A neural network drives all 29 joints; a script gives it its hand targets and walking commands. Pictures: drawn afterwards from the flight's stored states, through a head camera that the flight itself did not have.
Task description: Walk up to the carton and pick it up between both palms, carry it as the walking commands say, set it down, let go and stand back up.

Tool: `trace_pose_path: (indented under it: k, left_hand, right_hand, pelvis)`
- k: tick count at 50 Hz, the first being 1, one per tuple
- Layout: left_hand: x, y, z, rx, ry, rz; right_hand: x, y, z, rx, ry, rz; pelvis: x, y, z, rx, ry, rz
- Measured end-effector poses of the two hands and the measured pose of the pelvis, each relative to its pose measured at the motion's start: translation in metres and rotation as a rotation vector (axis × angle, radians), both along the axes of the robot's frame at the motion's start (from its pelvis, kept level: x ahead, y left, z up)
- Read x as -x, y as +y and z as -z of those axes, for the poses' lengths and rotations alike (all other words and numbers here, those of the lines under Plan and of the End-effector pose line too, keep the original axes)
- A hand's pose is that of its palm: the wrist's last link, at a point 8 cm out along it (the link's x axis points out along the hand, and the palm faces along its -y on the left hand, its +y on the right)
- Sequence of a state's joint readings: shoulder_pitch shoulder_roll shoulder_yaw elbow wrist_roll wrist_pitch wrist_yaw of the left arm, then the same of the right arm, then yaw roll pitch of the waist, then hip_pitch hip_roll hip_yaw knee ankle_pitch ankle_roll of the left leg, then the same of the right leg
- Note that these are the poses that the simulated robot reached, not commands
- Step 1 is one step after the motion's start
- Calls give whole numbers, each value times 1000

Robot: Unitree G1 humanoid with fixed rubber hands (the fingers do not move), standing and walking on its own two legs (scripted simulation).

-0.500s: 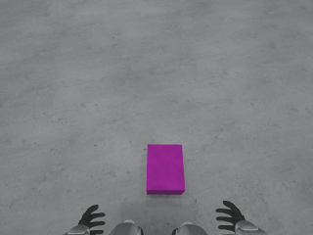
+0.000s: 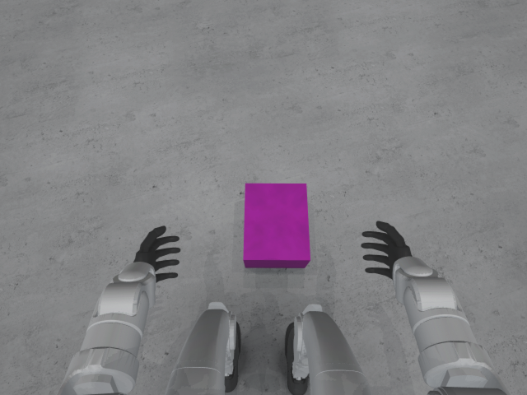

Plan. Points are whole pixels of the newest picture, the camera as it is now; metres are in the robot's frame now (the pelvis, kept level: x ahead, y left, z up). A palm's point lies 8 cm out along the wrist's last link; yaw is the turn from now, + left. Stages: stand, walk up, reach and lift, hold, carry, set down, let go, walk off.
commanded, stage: reach and lift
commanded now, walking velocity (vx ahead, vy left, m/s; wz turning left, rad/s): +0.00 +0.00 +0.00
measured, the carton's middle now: (275, 226) +0.52 -0.03 -0.62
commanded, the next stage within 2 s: none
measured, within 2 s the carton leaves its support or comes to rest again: neither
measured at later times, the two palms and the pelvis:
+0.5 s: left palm (173, 190) +0.43 +0.18 -0.12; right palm (381, 184) +0.45 -0.21 -0.12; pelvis +0.01 +0.01 -0.02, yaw -1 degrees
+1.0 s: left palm (180, 172) +0.49 +0.19 -0.17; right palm (371, 167) +0.51 -0.21 -0.17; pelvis +0.02 +0.00 -0.05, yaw +1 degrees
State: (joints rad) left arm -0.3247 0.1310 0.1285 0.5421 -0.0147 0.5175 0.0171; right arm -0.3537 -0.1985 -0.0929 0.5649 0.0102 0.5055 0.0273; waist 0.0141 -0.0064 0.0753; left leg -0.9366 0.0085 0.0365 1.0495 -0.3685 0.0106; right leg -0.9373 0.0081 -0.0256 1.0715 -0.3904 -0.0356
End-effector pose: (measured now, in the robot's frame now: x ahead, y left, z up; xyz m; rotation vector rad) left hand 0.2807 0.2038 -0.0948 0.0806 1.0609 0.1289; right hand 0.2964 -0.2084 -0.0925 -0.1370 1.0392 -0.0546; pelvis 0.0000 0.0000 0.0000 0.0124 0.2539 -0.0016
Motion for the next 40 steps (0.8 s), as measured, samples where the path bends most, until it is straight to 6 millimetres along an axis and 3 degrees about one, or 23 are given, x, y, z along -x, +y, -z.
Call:
trace_pose_path:
  k: [13,28,35,40]
  left_hand:
    - [-85,-10,14,-6,-154,-27]
    - [-170,-22,29,-13,-327,-23]
    - [-203,-20,35,-12,-400,-32]
    - [-217,-14,42,-20,-427,-41]
  right_hand:
    - [-87,9,15,-4,-137,15]
    - [-172,1,28,-33,-304,52]
    - [-206,1,37,-43,-374,50]
    - [-221,0,46,-46,-405,46]
  pelvis:
    - [3,4,16,-3,183,7]
    - [-8,9,26,-4,401,10]
    - [-11,7,31,-10,481,5]
    - [-12,4,34,-12,524,0]
